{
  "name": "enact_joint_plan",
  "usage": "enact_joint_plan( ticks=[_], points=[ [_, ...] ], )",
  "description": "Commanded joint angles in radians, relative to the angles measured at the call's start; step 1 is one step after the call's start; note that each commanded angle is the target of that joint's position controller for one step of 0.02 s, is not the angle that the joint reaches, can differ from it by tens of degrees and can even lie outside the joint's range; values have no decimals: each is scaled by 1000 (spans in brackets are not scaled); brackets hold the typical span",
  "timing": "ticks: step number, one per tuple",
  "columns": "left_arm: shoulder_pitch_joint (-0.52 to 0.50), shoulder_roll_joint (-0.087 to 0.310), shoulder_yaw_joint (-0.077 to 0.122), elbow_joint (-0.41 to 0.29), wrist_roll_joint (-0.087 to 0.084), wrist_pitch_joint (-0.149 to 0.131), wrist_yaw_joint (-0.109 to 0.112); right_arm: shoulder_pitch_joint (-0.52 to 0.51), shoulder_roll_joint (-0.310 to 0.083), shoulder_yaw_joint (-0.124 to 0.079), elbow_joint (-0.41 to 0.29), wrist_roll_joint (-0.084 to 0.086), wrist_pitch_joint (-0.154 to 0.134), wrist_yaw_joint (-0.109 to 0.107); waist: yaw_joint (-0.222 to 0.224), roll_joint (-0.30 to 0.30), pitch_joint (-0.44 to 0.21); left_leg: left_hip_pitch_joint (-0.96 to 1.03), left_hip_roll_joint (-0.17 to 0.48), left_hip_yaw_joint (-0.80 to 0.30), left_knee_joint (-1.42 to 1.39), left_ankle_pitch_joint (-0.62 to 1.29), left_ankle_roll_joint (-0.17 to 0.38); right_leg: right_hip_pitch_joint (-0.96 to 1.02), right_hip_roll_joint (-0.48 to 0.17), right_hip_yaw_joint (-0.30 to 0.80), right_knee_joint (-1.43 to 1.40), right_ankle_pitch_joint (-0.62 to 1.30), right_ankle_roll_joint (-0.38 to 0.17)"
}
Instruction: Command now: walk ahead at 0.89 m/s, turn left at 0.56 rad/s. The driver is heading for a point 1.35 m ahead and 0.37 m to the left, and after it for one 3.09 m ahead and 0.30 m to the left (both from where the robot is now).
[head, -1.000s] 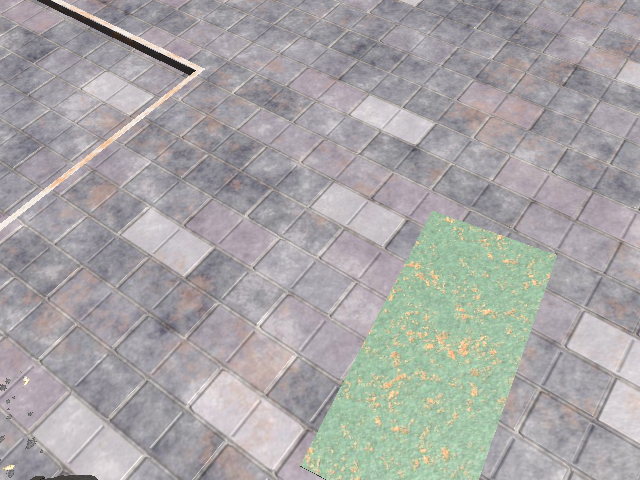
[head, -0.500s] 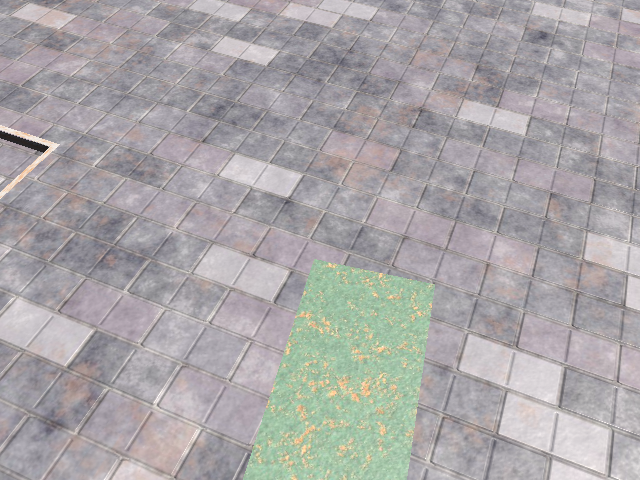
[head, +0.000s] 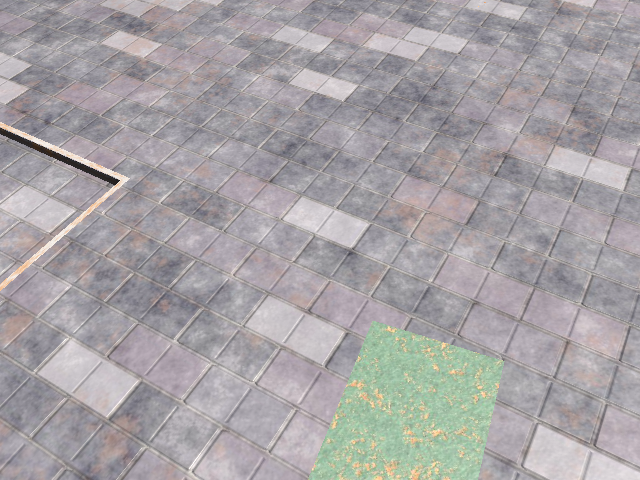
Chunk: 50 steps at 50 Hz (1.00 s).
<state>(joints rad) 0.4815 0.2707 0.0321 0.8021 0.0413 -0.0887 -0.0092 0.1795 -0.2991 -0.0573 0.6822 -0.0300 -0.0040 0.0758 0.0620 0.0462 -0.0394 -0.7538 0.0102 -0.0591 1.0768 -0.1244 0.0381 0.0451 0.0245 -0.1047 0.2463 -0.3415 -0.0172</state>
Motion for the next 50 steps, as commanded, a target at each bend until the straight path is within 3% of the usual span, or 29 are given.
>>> enact_joint_plan(
  ticks=[1,4,6,8,9,10,11,12,13,14,15,18,21,23,27,29,31,32,33,34,35,36,37,40,44,46,47,49,50],
  points=[
    [-50,113,24,-37,-2,-32,2,-165,-53,1,-105,-2,-10,17,-16,-125,196,-116,38,57,-106,93,17,-70,-235,40,-213,182,-78],
    [-19,124,22,4,-6,-35,12,-252,-23,24,-136,-3,-12,31,-2,-99,223,-6,30,181,-272,92,80,-36,-239,-72,-219,473,-61],
    [-7,166,28,19,-1,-30,24,-223,-29,27,-134,2,-8,19,-36,-137,154,133,-49,263,-325,29,131,51,-250,-127,-74,1103,-39],
    [-38,231,46,12,15,4,41,-1,-86,6,-78,10,-11,1,-165,-201,-6,341,-127,272,-317,-108,174,120,-281,-136,270,1494,-36],
    [-75,254,56,-7,18,19,44,217,-136,-20,-12,12,-16,-11,-261,-201,-118,582,-160,241,-336,-176,200,37,-288,-120,542,1480,-48],
    [-100,246,55,-21,14,16,39,380,-200,-53,43,1,-14,-31,-332,-131,-181,863,-128,116,-425,-226,224,-183,-237,-122,875,1181,-34],
    [-116,76,16,-93,-1,-3,8,274,-297,-82,35,5,5,-50,-184,210,-144,1091,126,-409,-584,-450,328,-685,-1,-82,1280,9,32],
    [-165,126,12,-167,-9,-29,2,252,-334,-93,-4,12,9,-44,-197,130,-272,1180,231,-814,-764,-507,438,-873,43,168,1423,-53,19],
    [-258,148,10,-187,-4,-46,1,258,-288,-88,13,14,6,-54,-205,-2,-162,1100,231,-760,-818,-448,393,-927,-30,220,1368,18,7],
    [-249,135,-1,-184,-7,-55,3,258,-235,-76,43,16,-3,-63,-144,-87,-30,917,208,-669,-841,-338,354,-878,-73,210,1243,54,4],
    [-268,119,-8,-186,9,-46,6,223,-203,-67,48,13,-17,-71,-101,-129,28,769,157,-566,-843,-250,323,-812,-112,206,1146,39,11],
    [-232,107,-17,-180,46,19,2,173,-151,-39,40,25,-51,-72,-20,-107,95,523,54,-401,-872,-137,314,-710,-147,185,1002,-33,57],
    [-426,81,-35,-265,32,34,-14,201,-160,-38,47,30,-70,-69,-59,-74,180,388,-2,-325,-950,-35,286,-700,-149,106,741,144,86],
    [-502,54,-49,-278,19,26,-28,234,-149,-37,65,36,-75,-66,-103,-44,176,399,-36,-260,-946,150,229,-622,-123,76,538,367,71],
    [-571,61,-48,-280,3,12,-28,316,-164,-36,119,46,-91,-71,-168,-15,113,630,26,-242,-929,527,166,-523,-61,45,332,548,6],
    [-530,100,-31,-269,5,9,-16,310,-201,-39,134,36,-92,-83,-136,13,55,774,51,-226,-811,836,137,-452,-2,34,275,443,-28],
    [-273,189,11,-198,-15,8,9,270,-253,-49,140,4,-86,-89,7,55,-92,830,82,-222,-506,1031,109,-213,29,61,287,261,-61],
    [-52,223,32,-135,-18,11,30,196,-239,-46,132,-10,-83,-88,137,39,-160,697,49,-184,-252,917,103,17,-26,84,291,201,-79],
    [146,284,54,-97,5,13,51,181,-117,-17,107,-21,-93,-91,186,-125,-270,500,-28,-119,154,380,104,235,-224,306,342,-106,-103],
    [42,333,68,-91,23,12,31,368,-16,13,72,56,-98,-71,2,-496,-374,167,-194,-92,424,-321,50,408,-455,980,89,-252,-259],
    [-81,212,60,-118,8,16,9,256,-105,14,97,21,-91,-84,25,-202,-211,55,-85,-95,402,-222,77,284,-385,930,32,-351,-246],
    [-121,152,47,-106,-1,9,3,145,-122,10,79,14,-87,-74,20,-79,-98,55,-50,-93,356,-151,75,143,-355,759,33,-260,-240],
    [-123,112,40,-78,7,6,-1,86,-109,15,61,5,-85,-65,4,6,-19,66,-25,-80,307,-143,77,21,-315,654,13,-145,-225],
    [-62,71,21,10,-4,-17,3,45,-41,40,18,-15,-60,-37,-60,-78,78,60,17,-94,211,-182,63,-145,-243,482,-55,-41,-191],
    [-58,115,26,40,-25,-43,-5,-141,-47,64,-73,-24,-58,-20,-81,-92,182,-7,67,-9,-76,-28,29,-246,-192,279,-195,163,-180],
    [-43,120,27,51,-38,-52,-11,-225,-29,82,-95,-15,-68,-2,-63,-61,189,148,64,95,-313,143,32,-304,-140,167,-254,352,-156],
    [-20,140,30,63,-44,-59,-12,-257,-8,91,-104,-7,-72,4,-51,-75,192,244,57,121,-373,216,44,-327,-165,161,-304,434,-158],
    [15,167,33,90,-48,-59,-14,-277,-27,85,-97,-3,-71,-1,-46,-62,187,269,31,150,-449,264,70,-189,-180,112,-298,647,-144],
    [24,172,30,94,-47,-57,-14,-261,-38,78,-88,-1,-66,-10,-44,-77,115,321,-17,177,-433,242,73,-106,-158,99,-222,916,-135]
  ],
)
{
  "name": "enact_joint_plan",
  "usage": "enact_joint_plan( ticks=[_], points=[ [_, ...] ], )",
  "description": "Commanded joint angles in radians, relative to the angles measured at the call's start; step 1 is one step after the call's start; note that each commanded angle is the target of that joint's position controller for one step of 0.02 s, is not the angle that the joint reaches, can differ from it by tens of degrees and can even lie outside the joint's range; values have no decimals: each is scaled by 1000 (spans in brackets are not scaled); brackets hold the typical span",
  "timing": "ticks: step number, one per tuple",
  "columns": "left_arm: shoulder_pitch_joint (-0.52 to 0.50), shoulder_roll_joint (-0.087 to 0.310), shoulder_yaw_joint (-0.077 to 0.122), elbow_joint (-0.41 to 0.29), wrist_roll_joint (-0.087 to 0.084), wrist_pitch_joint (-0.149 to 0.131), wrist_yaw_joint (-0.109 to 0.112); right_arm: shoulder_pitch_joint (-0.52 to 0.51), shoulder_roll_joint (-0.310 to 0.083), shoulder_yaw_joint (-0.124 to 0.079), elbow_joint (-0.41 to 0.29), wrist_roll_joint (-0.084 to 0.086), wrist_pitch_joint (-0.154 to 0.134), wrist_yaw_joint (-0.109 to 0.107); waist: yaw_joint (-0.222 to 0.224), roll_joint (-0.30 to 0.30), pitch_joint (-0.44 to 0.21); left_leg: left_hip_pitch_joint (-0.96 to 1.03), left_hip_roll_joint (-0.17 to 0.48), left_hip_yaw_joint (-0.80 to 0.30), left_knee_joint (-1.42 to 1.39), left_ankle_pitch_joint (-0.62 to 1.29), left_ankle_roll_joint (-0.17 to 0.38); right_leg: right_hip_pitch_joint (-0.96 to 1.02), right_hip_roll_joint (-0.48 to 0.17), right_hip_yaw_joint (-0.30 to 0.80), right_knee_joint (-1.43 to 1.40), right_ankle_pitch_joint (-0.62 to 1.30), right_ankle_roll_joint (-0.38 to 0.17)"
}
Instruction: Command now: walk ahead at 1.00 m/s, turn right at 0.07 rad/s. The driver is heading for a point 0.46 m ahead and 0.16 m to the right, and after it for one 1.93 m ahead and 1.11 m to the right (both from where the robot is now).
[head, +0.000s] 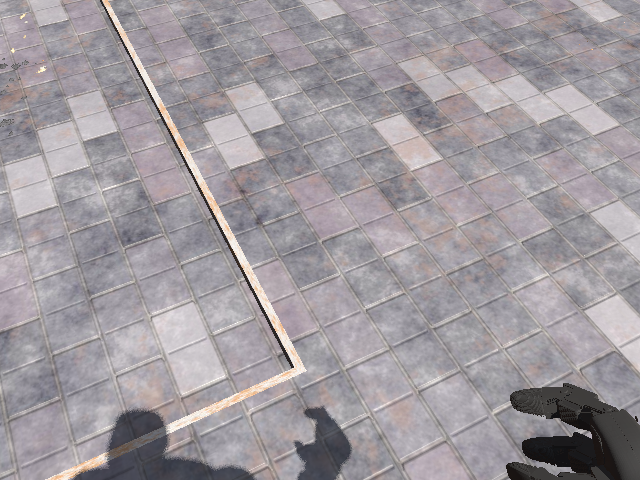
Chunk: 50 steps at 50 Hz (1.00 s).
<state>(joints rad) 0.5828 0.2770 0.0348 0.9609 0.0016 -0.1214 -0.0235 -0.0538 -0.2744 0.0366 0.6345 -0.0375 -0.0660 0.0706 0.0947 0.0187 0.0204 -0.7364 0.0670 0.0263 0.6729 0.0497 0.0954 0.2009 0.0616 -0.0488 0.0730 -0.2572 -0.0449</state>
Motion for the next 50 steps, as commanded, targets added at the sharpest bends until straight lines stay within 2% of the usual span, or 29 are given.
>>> enact_joint_plan(
  ticks=[1,3,4,5,6,7,9,13,14,17,19,21,22,23,24,25,26,27,28,30,33,37,39,43,45,46,47,48,50],
  points=[
    [-62,203,32,-53,0,-19,6,-7,-79,-21,-44,-4,-12,-15,-104,-102,43,335,-93,85,-57,-18,27,-211,-230,51,68,1059,-101],
    [-69,241,40,-31,15,9,28,269,-152,-58,38,-18,-15,-48,-246,-141,-114,641,-132,35,-90,-151,47,-203,-248,73,448,1176,-73],
    [-110,229,37,-49,21,18,32,460,-209,-86,101,-20,-13,-67,-333,-125,-200,886,-56,-24,-83,-219,44,-369,-203,66,717,926,-66],
    [-53,77,7,-87,20,14,27,569,-308,-117,120,-51,-18,-85,-284,116,-340,1125,237,-367,-107,-522,63,-627,-93,50,1137,202,-68],
    [25,51,2,-114,-33,15,25,539,-312,-122,103,-47,-11,-75,-213,245,-494,1202,418,-836,-312,-634,122,-816,-9,138,1396,-191,-67],
    [-107,131,21,-122,-21,22,33,448,-233,-116,105,-24,-12,-68,-206,96,-319,1063,341,-704,-360,-631,98,-902,-83,145,1385,-66,-78],
    [-201,93,15,-121,-9,34,16,364,-127,-98,129,-20,-31,-64,-157,3,-81,779,269,-421,-414,-397,68,-882,-152,132,1273,28,-68],
    [-255,21,14,-143,19,104,-19,382,-39,-78,198,25,-60,-63,-77,40,38,612,175,-94,-512,-198,-9,-882,-208,111,1211,56,-46],
    [-295,7,8,-172,22,111,-27,387,-54,-80,203,29,-68,-62,-69,67,51,601,185,-38,-530,-125,-16,-909,-215,90,1185,93,-40],
    [-429,-12,-8,-230,20,105,-38,354,-28,-73,213,22,-78,-63,-49,39,126,536,92,183,-523,302,-49,-881,-163,-20,985,261,-33],
    [-468,-28,-22,-251,22,90,-53,360,-62,-75,210,34,-87,-75,-44,2,137,511,76,259,-465,501,-71,-752,-108,-112,715,388,-37],
    [-407,0,-15,-219,37,85,-62,381,-133,-91,210,50,-92,-95,-22,17,69,575,84,267,-326,696,-94,-588,-7,-190,593,467,-54],
    [-374,76,25,-248,-42,64,-61,330,-276,-125,151,68,-66,-127,0,127,-25,621,90,212,-234,853,-125,-494,16,-132,618,408,-44],
    [-246,160,55,-226,-49,67,-59,273,-294,-137,128,67,-44,-143,86,131,-104,633,107,194,-75,909,-140,-369,32,-101,598,382,-64],
    [-65,233,95,-181,-40,80,-45,231,-271,-134,108,57,-30,-144,167,100,-182,565,96,174,174,817,-148,-156,25,-49,576,452,-95],
    [-28,233,98,-157,-39,94,-17,235,-169,-113,113,68,-28,-123,153,-85,-127,415,-33,170,540,-25,-177,-46,-48,52,434,593,-140],
    [-133,275,89,-203,5,89,1,322,-35,-75,62,17,-44,-96,2,-370,-113,141,-177,79,906,-728,-192,58,-158,311,545,1170,-228],
    [-175,289,83,-282,70,63,-8,476,-63,-64,36,38,-60,-84,-40,-276,-416,20,-185,-172,1063,-704,-192,229,-379,702,448,1029,-448],
    [-265,272,96,-347,37,65,-15,403,-157,-79,14,44,-67,-81,-24,-75,-421,41,-147,-218,985,-623,-153,138,-361,757,339,732,-446],
    [-401,197,76,-383,-26,62,-11,321,-175,-96,0,34,-46,-94,-125,133,-176,34,-82,-200,817,-537,-149,-190,-281,687,238,435,-374],
    [-432,172,74,-393,-20,75,9,282,-159,-104,-20,19,-2,-108,-155,79,-75,162,-50,-185,570,-509,-194,-490,-161,498,248,654,-308],
    [-414,207,95,-385,-33,133,64,160,-66,-82,-63,28,8,-114,-122,-25,-186,282,-144,-131,172,-274,-224,-525,-26,400,340,701,-188],
    [-419,202,97,-397,-40,157,79,130,-81,-88,-67,39,14,-108,-107,-78,-229,303,-160,-154,85,-190,-222,-493,-26,430,372,583,-141],
    [-427,155,89,-425,-31,167,79,75,-114,-108,-76,39,4,-101,-87,-170,-160,333,-154,-218,-110,-184,-201,-462,-37,569,420,328,-104],
    [-459,132,83,-446,-30,165,72,136,-127,-124,-50,39,-11,-93,-122,-161,-148,484,-103,-212,-314,-28,-154,-503,7,569,533,132,-63],
    [-377,59,62,-439,-20,166,65,147,-153,-129,-52,25,-8,-97,-80,-11,-200,669,92,-351,-313,71,-61,-626,82,463,741,-267,-20],
    [-322,68,60,-452,-19,163,61,151,-181,-131,-77,-9,9,-102,-38,170,-197,754,280,-581,-311,290,88,-803,179,302,911,-477,31],
    [-269,160,79,-454,-16,152,45,175,-192,-144,-65,-12,15,-102,-16,287,-253,735,395,-776,-346,170,202,-856,73,254,1114,-423,83],
    [-330,227,99,-395,-24,169,50,114,-94,-121,-94,8,34,-109,-61,87,-145,612,221,-502,-320,-47,126,-851,8,214,1233,-254,124]
  ],
)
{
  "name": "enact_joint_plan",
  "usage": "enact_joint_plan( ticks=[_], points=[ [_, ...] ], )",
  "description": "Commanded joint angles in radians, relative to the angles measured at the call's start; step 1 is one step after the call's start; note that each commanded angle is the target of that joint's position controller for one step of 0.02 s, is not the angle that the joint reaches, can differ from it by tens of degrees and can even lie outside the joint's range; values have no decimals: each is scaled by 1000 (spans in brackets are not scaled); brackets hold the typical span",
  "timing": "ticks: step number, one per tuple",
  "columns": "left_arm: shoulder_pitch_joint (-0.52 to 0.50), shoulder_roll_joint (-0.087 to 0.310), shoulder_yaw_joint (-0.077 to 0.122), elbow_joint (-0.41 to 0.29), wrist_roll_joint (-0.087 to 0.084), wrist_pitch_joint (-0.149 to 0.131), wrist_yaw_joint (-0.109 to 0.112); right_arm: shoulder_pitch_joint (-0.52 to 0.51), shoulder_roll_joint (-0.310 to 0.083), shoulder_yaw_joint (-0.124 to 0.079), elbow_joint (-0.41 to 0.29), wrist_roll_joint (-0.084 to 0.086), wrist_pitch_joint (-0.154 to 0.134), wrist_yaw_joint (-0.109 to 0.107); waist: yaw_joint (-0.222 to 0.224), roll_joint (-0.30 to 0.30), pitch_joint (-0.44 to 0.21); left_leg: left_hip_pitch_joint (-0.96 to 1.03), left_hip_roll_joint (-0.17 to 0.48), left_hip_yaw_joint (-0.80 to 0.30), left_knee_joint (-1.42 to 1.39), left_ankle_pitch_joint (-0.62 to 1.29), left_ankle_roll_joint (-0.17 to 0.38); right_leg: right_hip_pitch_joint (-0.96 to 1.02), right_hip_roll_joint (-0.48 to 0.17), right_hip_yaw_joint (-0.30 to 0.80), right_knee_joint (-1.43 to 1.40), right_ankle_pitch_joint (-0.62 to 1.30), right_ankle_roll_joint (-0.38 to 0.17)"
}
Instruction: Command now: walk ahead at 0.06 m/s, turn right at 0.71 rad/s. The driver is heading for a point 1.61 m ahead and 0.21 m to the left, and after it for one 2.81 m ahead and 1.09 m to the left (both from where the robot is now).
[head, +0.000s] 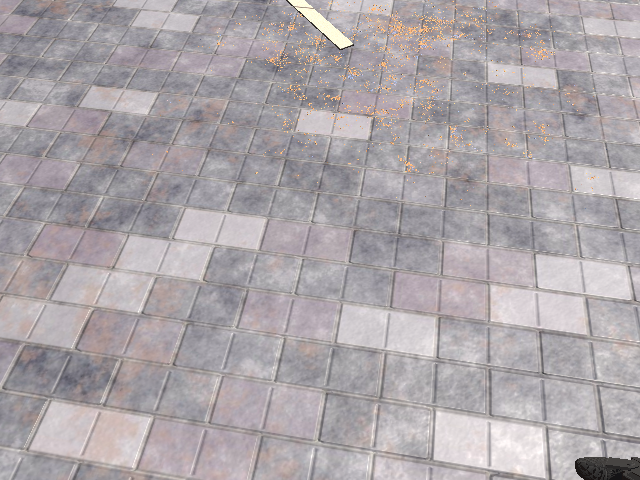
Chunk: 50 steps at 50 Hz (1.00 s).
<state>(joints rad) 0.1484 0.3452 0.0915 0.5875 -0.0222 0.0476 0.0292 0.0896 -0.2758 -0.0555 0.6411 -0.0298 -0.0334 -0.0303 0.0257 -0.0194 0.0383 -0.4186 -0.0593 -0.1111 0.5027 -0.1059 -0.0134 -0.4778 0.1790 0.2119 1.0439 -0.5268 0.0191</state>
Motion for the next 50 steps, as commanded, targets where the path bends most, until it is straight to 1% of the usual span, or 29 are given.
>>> enact_joint_plan(
  ticks=[1,2,3,4,5,8,11,13,14,15,16,17,18,19,20,21,22,24,25,26,27,28,29,30,31,32,33,40,50],
  points=[
    [91,132,34,-19,4,11,5,-39,-95,-23,-106,9,12,-10,4,86,-137,234,295,-293,-160,72,205,-154,-114,-70,289,55,66],
    [82,97,20,-27,6,11,5,-45,-111,-23,-98,10,19,-12,3,85,-107,182,269,-242,-174,102,204,-136,-116,-99,276,83,68],
    [69,68,8,-32,8,8,4,-31,-119,-25,-88,5,24,-13,-2,91,-102,158,239,-188,-185,133,200,-106,-119,-127,230,100,65],
    [62,43,-2,-35,6,2,4,-14,-119,-26,-78,3,29,-12,-10,114,-118,176,222,-153,-186,161,204,-87,-118,-149,168,101,65],
    [56,31,-9,-34,6,-3,5,3,-121,-27,-69,4,33,-10,-19,141,-138,206,225,-139,-184,180,215,-71,-123,-159,104,90,66],
    [41,19,-22,-28,13,-8,2,21,-138,-36,-50,18,40,-4,-37,197,-170,235,252,-133,-187,113,237,30,-153,-168,-102,72,53],
    [44,33,-21,-9,12,-7,-9,51,-154,-40,-25,31,46,1,-55,236,-159,236,280,-156,-190,27,244,118,-160,-189,-295,106,26],
    [89,21,-21,21,14,-8,-19,63,-153,-36,-8,45,52,0,-30,228,-146,203,271,-142,-157,10,219,221,-144,-218,-510,219,-11],
    [110,17,-21,36,17,-9,-23,94,-147,-34,9,54,52,-1,-21,215,-136,155,251,-121,-138,0,187,295,-133,-225,-624,279,-43],
    [110,44,-19,30,28,-11,-24,135,-127,-28,26,53,46,2,-26,155,-138,68,222,-81,-85,-57,122,391,-194,-145,-666,338,-83],
    [102,137,0,24,49,-8,-18,142,-54,-8,1,20,29,11,-63,-116,-154,-67,98,74,88,-219,30,446,-399,91,-673,460,-170],
    [67,84,-13,19,69,-18,-24,47,-79,-13,-26,13,19,7,-12,-203,-118,-50,78,88,141,-385,-12,261,-504,182,-743,435,-274],
    [19,39,-30,9,78,-33,-23,19,-109,-23,-23,19,19,7,-14,-152,-76,-8,98,58,228,-370,-25,215,-463,147,-761,391,-269],
    [-12,17,-35,19,69,-46,-20,42,-97,-24,-3,21,24,6,-33,-143,-68,0,95,61,254,-337,-35,212,-417,95,-746,391,-238],
    [-26,19,-35,23,53,-55,-18,64,-94,-26,16,15,31,2,-33,-143,-61,-3,96,64,270,-314,-47,227,-386,63,-729,427,-217],
    [-34,12,-39,33,46,-61,-17,78,-93,-27,24,13,36,1,-37,-145,-56,8,108,54,285,-299,-57,231,-379,48,-705,536,-211],
    [-34,5,-43,40,43,-61,-16,88,-77,-22,28,16,36,2,-46,-135,-62,35,106,62,279,-304,-64,233,-366,26,-680,645,-211],
    [-15,-6,-46,55,36,-57,-17,91,-51,-9,30,27,34,8,-41,-125,-87,80,104,77,178,-288,-67,280,-352,12,-633,743,-211],
    [-14,-9,-47,61,30,-53,-17,94,-43,-5,36,29,32,11,-46,-115,-93,120,98,90,80,-219,-64,292,-340,5,-611,748,-203],
    [1,-11,-47,72,23,-51,-17,102,-43,-2,42,27,31,13,-53,-98,-96,184,96,92,-40,-70,-57,286,-325,1,-603,709,-181],
    [38,-16,-48,84,25,-56,-18,99,-70,-5,42,18,31,13,-41,-66,-106,247,117,60,-72,79,-47,273,-303,2,-603,609,-146],
    [73,-16,-48,91,39,-65,-22,101,-120,-13,34,12,33,9,-13,3,-104,296,156,29,-50,223,-25,232,-265,-19,-593,491,-113],
    [108,-3,-41,99,37,-69,-25,97,-159,-27,54,24,36,10,14,85,-94,269,136,54,1,137,11,221,-223,-64,-620,431,-86],
    [59,11,-41,109,36,-68,-22,103,-106,-19,53,24,36,16,-37,44,-81,236,119,56,-20,51,18,238,-211,-86,-600,383,-67],
    [27,-1,-40,103,31,-64,-18,100,-85,-11,63,18,35,16,-38,37,-67,222,119,52,-37,19,14,230,-207,-97,-593,359,-63],
    [17,-20,-43,105,31,-59,-13,85,-82,-9,65,15,33,14,-33,50,-56,215,116,51,-46,19,10,224,-210,-97,-591,360,-63],
    [21,-20,-42,108,33,-52,-10,79,-73,-6,67,16,29,12,-34,55,-50,214,115,53,-48,10,8,217,-205,-101,-592,360,-61],
    [42,-31,-34,155,32,-46,0,84,-64,1,97,17,19,1,-33,32,-36,186,109,56,-56,-72,11,223,-198,-109,-594,327,-50],
    [82,-34,-27,246,28,-48,12,107,-51,8,168,21,15,-3,-30,18,-24,174,100,61,-68,-101,21,239,-194,-118,-599,340,-36]
  ],
)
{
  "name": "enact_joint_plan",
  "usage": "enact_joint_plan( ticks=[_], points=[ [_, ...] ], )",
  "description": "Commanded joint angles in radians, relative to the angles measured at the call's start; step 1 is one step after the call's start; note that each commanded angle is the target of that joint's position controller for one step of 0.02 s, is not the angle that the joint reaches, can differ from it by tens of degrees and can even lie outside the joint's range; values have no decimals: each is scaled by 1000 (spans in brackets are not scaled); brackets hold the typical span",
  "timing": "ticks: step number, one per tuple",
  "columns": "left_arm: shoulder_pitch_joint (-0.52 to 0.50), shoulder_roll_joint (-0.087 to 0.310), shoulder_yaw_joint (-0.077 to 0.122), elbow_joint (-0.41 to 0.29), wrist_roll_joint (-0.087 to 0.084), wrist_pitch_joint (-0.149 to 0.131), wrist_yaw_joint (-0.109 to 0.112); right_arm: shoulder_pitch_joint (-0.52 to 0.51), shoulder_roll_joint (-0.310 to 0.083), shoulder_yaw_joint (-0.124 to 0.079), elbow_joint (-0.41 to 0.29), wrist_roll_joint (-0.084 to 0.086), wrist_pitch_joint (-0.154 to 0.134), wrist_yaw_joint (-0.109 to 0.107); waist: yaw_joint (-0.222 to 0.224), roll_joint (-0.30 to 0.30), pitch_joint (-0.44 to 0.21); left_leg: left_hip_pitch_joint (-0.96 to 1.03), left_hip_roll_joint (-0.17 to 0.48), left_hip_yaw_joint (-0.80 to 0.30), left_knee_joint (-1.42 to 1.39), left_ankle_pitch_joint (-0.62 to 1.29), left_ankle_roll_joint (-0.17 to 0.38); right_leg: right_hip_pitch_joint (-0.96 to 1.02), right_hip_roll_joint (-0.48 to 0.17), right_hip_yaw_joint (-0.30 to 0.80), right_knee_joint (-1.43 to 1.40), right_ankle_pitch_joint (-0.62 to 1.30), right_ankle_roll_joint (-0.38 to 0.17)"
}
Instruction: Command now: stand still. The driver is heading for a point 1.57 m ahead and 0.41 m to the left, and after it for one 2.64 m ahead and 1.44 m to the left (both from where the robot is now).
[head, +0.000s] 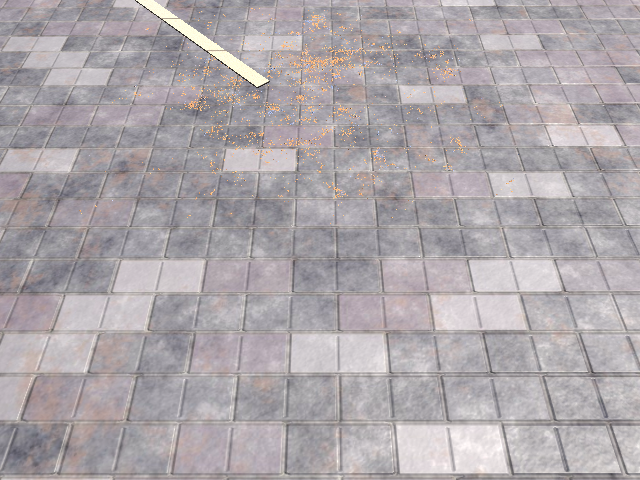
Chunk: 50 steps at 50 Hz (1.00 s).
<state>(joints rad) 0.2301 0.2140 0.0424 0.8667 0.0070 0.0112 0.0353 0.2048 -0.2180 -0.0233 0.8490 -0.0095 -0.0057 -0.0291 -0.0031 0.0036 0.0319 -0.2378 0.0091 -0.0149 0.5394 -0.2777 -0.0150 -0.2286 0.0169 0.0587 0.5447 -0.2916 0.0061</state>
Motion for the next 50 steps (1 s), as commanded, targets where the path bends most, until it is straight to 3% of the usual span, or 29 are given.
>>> enact_joint_plan(
  ticks=[1,24,50],
  points=[
    [3,97,23,-23,-1,-12,7,-6,-107,-24,-31,2,-13,-4,-1,-5,-16,-6,31,-35,-106,71,23,-9,-31,34,-101,108,-22],
    [51,71,10,161,-7,-13,17,48,-91,-16,131,9,-5,-14,0,-3,7,13,12,-21,-132,111,31,11,-24,5,-131,146,-14],
    [99,50,-13,230,-9,-15,18,102,-64,-4,204,12,-1,-14,0,-3,24,15,4,-18,-137,120,35,1,-20,-13,-142,139,-10]
  ],
)
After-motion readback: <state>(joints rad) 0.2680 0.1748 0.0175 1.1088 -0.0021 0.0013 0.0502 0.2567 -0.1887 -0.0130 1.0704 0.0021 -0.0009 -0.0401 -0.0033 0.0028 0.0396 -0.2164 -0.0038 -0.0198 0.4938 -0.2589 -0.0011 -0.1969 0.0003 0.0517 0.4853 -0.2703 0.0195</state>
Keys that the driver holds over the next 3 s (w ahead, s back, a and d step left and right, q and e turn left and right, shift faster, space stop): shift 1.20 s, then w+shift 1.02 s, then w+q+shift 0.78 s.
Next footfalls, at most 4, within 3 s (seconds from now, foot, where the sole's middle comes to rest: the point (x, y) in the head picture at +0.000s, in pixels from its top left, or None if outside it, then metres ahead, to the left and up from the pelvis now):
1.84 left None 0.44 0.12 -0.77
2.32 right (341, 321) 0.91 -0.02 -0.77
2.78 left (260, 208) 1.30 0.21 -0.77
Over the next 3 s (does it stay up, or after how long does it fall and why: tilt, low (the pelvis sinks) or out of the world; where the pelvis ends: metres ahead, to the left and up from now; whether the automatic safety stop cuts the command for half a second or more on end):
stays up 1.31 0.20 0.00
